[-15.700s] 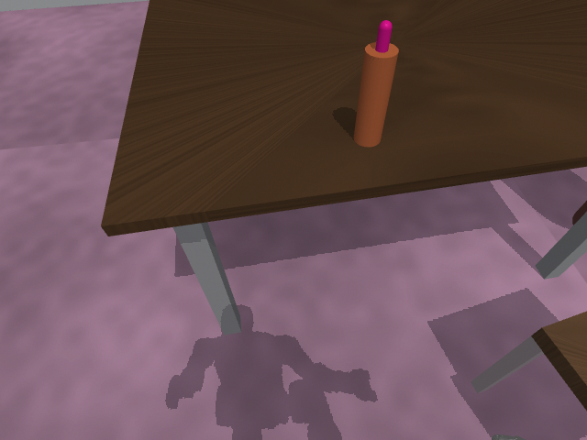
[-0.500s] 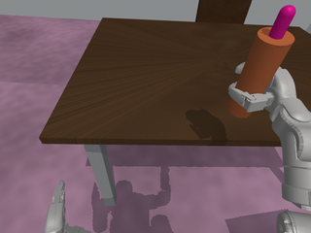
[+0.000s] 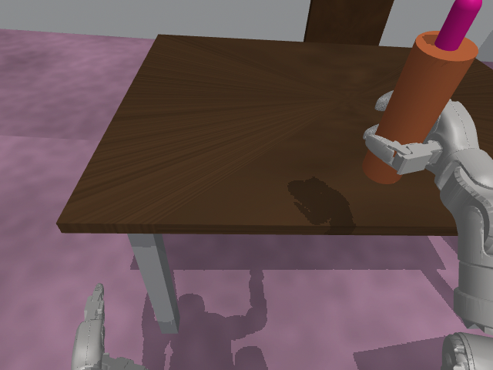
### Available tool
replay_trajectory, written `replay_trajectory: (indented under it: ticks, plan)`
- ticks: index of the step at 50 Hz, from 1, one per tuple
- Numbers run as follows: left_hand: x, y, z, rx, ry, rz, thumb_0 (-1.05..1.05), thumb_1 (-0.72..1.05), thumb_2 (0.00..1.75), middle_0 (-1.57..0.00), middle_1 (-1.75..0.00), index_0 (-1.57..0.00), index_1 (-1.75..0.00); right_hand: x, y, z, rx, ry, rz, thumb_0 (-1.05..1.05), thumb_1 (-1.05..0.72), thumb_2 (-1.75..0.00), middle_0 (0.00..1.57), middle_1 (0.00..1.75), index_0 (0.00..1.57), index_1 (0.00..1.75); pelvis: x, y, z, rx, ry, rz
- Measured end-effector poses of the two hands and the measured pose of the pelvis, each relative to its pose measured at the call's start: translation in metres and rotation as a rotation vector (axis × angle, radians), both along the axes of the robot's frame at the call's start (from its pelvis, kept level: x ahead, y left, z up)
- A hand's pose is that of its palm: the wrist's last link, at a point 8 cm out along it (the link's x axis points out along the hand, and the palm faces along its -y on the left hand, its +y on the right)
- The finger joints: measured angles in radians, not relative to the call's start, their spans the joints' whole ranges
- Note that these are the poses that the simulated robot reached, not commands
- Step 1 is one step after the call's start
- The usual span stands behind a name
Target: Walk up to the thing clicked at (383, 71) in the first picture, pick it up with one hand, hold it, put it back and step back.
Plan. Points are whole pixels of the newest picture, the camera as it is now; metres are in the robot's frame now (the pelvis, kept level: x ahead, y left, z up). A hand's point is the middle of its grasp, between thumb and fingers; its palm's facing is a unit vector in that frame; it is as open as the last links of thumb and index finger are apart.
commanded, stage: hold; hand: right
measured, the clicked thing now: (415, 104) +0.32 -0.17 +0.31
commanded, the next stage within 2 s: none
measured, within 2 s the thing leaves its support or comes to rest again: neither
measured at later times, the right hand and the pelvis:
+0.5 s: hand (390, 133) +0.33 -0.16 +0.26, palm faces +0.03 +1.00 -0.07, open 8.1 cm; pelvis +0.00 +0.00 +0.00, yaw +0 degrees
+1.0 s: hand (392, 129) +0.33 -0.16 +0.26, palm faces +0.04 +1.00 -0.07, open 8.1 cm; pelvis +0.00 +0.00 +0.00, yaw +0 degrees
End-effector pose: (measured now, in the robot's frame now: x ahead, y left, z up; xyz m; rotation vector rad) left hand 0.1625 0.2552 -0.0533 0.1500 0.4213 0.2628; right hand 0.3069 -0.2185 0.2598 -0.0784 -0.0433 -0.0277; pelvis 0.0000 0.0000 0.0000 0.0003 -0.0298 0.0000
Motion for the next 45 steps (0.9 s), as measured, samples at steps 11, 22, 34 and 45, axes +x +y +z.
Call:
replay_trajectory:
  ticks: [11,22,34,45]
  plan:
    - [0.0022,-0.0005,-0.0016,-0.007,0.004,-0.004,-0.02,-0.55,0.05,-0.06,-0.05,-0.05,-0.05,-0.0007,0.0037,0.0054,0.002,0.006,0.009,-0.01,0.25,-1.21,0.75,1.15,0.85,1.17,0.0024,-0.0005,0.0000,-0.001,0.003,-0.002]
    - [-0.0015,0.0012,0.0006,-0.002,-0.003,-0.002,-0.02,-0.55,0.05,-0.06,-0.05,-0.05,-0.05,0.0037,0.0044,0.0022,0.007,0.025,-0.007,-0.01,0.25,-1.21,0.75,1.15,0.85,1.17,0.0009,0.0007,-0.0001,-0.004,0.004,0.002]
    - [0.0011,-0.0032,-0.0016,-0.012,-0.001,-0.014,-0.02,-0.55,0.06,-0.06,-0.05,-0.05,-0.05,-0.0037,0.0092,0.0015,-0.002,0.015,0.004,-0.01,0.25,-1.21,0.75,1.15,0.86,1.17,0.0007,0.0012,-0.0003,-0.002,0.003,-0.001]
    - [0.0004,0.0006,-0.0007,0.007,0.001,-0.001,-0.02,-0.55,0.06,-0.05,-0.05,-0.05,-0.05,0.0019,0.0033,0.0059,0.005,0.009,-0.016,-0.01,0.25,-1.21,0.75,1.14,0.86,1.17,0.0009,0.0000,-0.0008,-0.001,0.005,-0.003]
